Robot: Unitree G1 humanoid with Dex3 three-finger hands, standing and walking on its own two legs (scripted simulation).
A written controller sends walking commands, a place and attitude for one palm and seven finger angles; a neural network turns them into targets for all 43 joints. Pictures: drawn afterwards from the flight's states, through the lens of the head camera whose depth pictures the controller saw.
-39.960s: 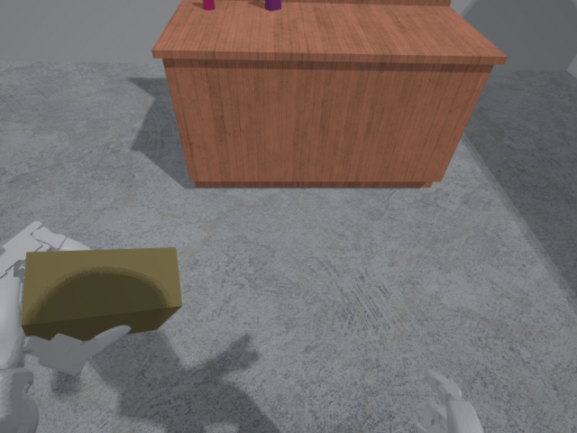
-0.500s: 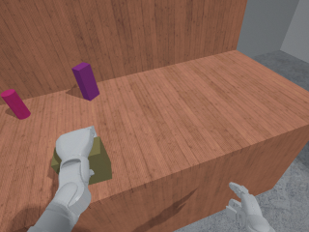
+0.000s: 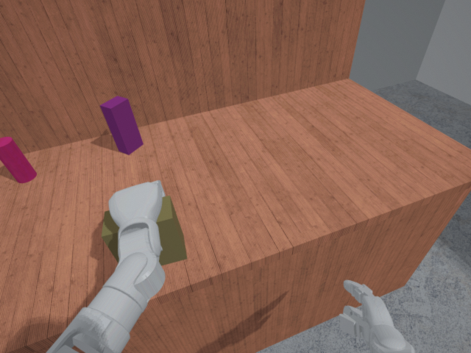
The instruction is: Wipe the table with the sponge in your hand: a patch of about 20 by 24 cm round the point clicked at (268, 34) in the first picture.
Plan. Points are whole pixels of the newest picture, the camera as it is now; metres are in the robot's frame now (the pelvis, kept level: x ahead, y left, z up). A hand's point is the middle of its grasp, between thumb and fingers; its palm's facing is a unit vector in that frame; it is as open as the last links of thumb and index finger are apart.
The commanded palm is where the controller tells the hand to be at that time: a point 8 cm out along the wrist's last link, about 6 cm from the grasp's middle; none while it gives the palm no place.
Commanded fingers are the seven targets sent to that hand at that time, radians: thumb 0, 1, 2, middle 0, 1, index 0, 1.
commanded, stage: wipe forward along the third lane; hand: left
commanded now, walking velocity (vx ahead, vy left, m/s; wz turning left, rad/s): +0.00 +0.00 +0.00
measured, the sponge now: (151, 242) +0.31 +0.22 +0.01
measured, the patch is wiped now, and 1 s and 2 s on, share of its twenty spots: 0.70 0.75 0.90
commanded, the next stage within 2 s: wipe back along the third lane in 1.46 s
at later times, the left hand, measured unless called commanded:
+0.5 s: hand (148, 202) +0.37 +0.23 +0.07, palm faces -0.04 -0.04 -1.00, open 10.2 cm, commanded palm +0.35 +0.24 +0.10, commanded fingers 0.00 0.10 1.30 -1.20 -1.60 -1.20 -1.60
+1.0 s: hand (140, 187) +0.41 +0.27 +0.07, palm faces -0.05 -0.03 -1.00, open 10.2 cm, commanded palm +0.39 +0.26 +0.09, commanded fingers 0.00 0.10 1.30 -1.20 -1.60 -1.20 -1.60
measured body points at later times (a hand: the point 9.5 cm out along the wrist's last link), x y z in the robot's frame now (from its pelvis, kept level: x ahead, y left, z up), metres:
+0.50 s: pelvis -0.01 -0.01 +0.00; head -0.02 -0.04 +0.45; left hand +0.37 +0.23 +0.12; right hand +0.16 -0.26 -0.12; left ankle +0.01 +0.13 -0.73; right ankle +0.01 -0.08 -0.74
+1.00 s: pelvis +0.00 +0.01 +0.00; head +0.01 -0.01 +0.45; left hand +0.41 +0.26 +0.12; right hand +0.14 -0.25 -0.12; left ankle +0.01 +0.13 -0.74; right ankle +0.01 -0.08 -0.74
